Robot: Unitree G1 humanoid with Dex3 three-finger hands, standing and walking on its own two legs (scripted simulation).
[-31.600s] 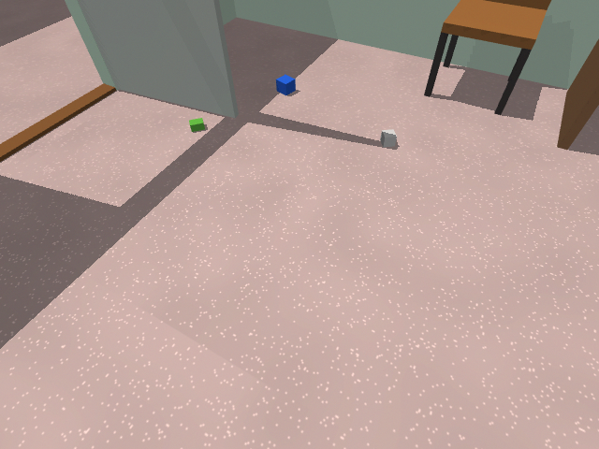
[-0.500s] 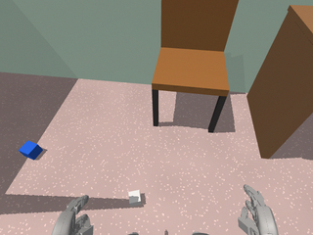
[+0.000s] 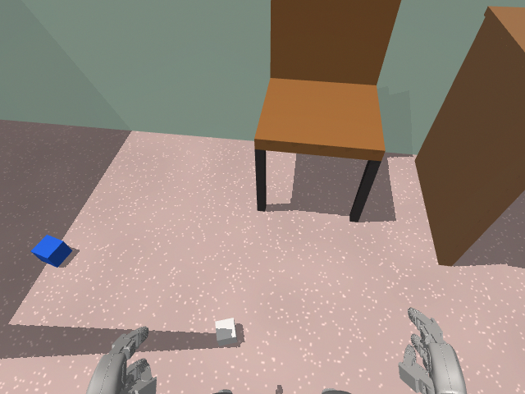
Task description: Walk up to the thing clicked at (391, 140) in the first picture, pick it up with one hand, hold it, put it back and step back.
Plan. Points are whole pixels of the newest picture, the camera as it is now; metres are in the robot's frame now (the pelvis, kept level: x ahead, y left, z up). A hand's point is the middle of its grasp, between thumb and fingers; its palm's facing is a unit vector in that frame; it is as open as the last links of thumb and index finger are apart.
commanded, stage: stand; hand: left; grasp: from above
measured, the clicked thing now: (226, 331) +0.42 +0.15 -0.68
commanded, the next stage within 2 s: none
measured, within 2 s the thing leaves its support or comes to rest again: neither
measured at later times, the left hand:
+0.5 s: hand out of the picture +0.07 +0.24 -0.11, palm faces +0.04 -0.94 -0.33, open 7.4 cm
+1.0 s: hand out of the picture +0.02 +0.24 -0.10, palm faces +0.05 -0.94 -0.33, open 7.4 cm
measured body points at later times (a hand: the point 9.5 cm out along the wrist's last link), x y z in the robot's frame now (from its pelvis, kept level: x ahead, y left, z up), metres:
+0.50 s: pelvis -0.01 +0.00 +0.04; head +0.00 +0.01 +0.49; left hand +0.06 +0.29 -0.09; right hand +0.08 -0.28 -0.08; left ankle +0.00 +0.13 -0.68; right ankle +0.00 -0.13 -0.68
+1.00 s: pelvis -0.02 +0.00 +0.06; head -0.01 +0.00 +0.51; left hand +0.02 +0.29 -0.07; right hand +0.06 -0.28 -0.08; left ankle +0.00 +0.13 -0.68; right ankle +0.00 -0.13 -0.68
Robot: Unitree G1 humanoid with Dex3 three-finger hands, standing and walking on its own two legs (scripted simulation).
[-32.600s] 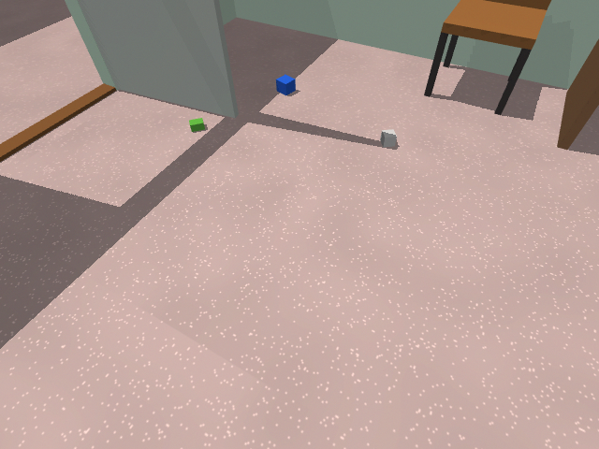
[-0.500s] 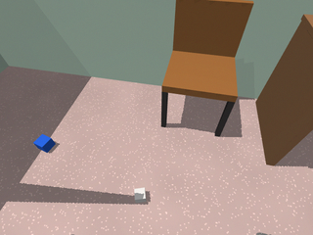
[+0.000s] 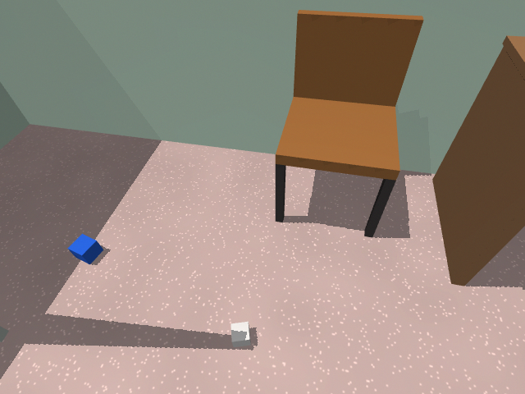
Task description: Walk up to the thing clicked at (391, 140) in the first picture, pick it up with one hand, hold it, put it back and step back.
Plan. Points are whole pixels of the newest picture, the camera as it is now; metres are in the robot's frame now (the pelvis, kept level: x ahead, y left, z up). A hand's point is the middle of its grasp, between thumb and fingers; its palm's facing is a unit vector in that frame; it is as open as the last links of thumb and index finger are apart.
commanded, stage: stand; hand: left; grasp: from above
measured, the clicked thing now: (240, 334) +0.44 +0.14 -0.75
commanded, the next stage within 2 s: step back in 1.62 s
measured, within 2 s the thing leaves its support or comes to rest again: neither
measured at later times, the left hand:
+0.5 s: hand out of the picture +0.07 +0.23 -0.16, palm faces +0.02 -0.94 -0.33, open 7.3 cm
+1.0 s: hand out of the picture +0.08 +0.24 -0.16, palm faces +0.01 -0.94 -0.33, open 7.3 cm
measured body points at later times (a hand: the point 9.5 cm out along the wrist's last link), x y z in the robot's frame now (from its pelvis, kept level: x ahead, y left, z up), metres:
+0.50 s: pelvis +0.01 -0.01 +0.00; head +0.01 -0.01 +0.45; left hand +0.07 +0.28 -0.13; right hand +0.08 -0.30 -0.14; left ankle +0.02 +0.13 -0.74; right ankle +0.01 -0.13 -0.74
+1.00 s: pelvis +0.01 -0.01 +0.00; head +0.02 -0.01 +0.45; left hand +0.08 +0.29 -0.13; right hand +0.09 -0.30 -0.13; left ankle +0.02 +0.13 -0.74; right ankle +0.01 -0.13 -0.74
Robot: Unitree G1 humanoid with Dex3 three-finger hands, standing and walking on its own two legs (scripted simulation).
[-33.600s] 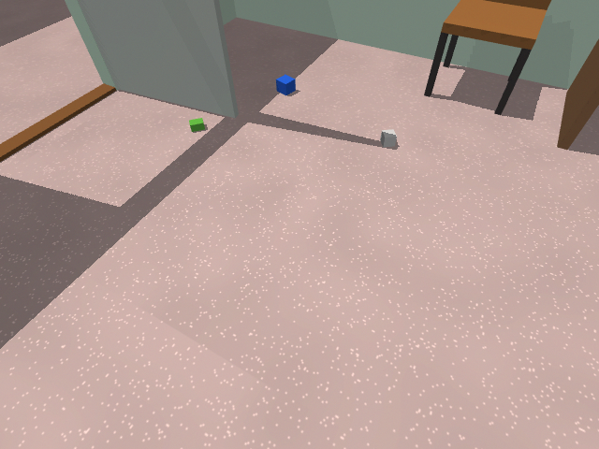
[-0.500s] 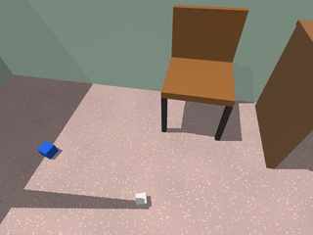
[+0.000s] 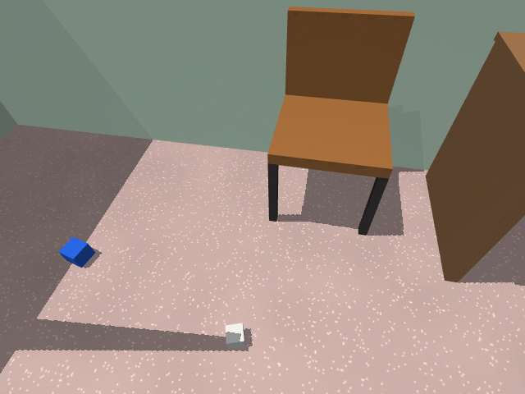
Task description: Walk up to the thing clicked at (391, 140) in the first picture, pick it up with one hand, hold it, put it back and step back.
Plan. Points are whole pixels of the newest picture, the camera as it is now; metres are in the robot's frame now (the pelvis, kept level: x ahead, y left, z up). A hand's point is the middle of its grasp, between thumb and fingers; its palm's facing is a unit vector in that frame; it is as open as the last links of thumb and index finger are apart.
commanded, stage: stand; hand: left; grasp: from above
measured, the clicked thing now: (235, 335) +0.43 +0.15 -0.75
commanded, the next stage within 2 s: step back in 0.62 s
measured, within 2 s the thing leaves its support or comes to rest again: neither
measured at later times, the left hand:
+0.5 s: hand out of the picture +0.07 +0.24 -0.16, palm faces +0.01 -0.94 -0.33, open 7.3 cm
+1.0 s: hand out of the picture +0.09 +0.31 -0.18, palm faces +0.00 -0.93 -0.36, open 7.3 cm
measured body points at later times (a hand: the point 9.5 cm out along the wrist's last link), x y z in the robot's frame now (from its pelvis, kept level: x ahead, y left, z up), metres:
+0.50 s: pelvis +0.00 +0.00 +0.00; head +0.01 -0.01 +0.45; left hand +0.07 +0.29 -0.13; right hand +0.07 -0.30 -0.14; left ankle +0.00 +0.14 -0.75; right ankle +0.00 -0.12 -0.75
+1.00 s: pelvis -0.05 +0.04 -0.02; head +0.02 +0.07 +0.42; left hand +0.09 +0.36 -0.16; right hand +0.01 -0.28 -0.13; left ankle -0.05 +0.14 -0.75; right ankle -0.03 -0.11 -0.72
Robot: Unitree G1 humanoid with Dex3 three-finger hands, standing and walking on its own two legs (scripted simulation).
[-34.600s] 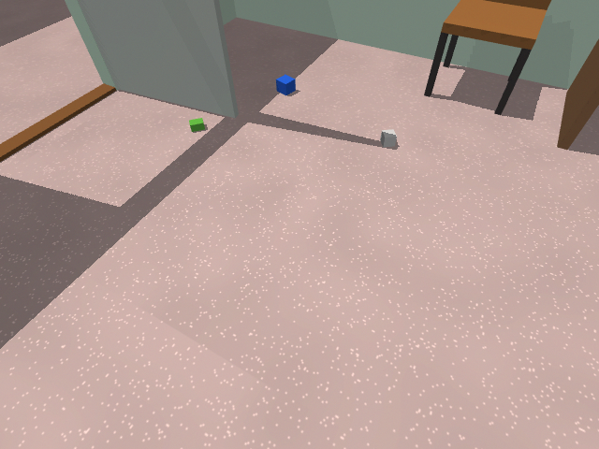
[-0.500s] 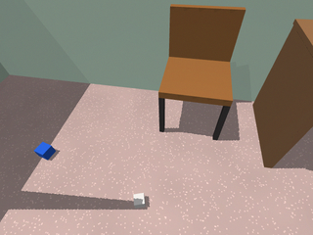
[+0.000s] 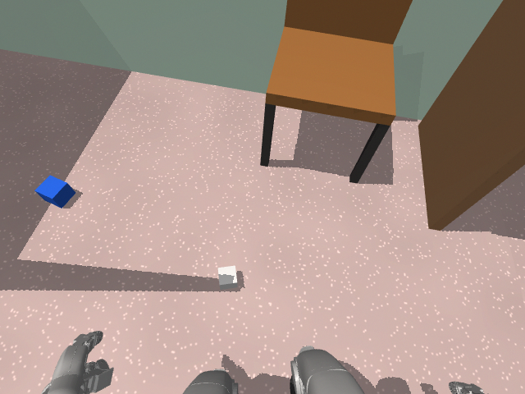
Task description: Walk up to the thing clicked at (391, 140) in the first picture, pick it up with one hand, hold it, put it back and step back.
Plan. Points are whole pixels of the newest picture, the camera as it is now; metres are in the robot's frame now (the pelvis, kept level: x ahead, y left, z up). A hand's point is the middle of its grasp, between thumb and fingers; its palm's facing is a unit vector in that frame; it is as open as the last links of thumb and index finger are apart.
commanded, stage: step back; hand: left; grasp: from above
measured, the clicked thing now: (227, 277) +0.48 +0.10 -0.73
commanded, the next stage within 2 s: none
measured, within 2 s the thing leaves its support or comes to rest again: neither
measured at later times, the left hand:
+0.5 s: hand out of the picture +0.01 +0.24 -0.13, palm faces -0.08 -0.91 -0.41, open 7.3 cm
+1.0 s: hand out of the picture -0.14 +0.28 -0.15, palm faces -0.02 -0.93 -0.36, open 7.3 cm
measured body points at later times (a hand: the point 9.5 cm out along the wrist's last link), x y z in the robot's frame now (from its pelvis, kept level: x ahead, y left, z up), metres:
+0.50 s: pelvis -0.10 -0.02 +0.01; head -0.05 -0.04 +0.45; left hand +0.01 +0.29 -0.10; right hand -0.02 -0.33 -0.13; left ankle -0.08 +0.12 -0.66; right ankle -0.09 -0.12 -0.72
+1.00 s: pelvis -0.25 +0.01 +0.01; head -0.19 +0.03 +0.45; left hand -0.14 +0.33 -0.12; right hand -0.15 -0.31 -0.09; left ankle -0.19 +0.13 -0.72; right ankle -0.30 -0.15 -0.63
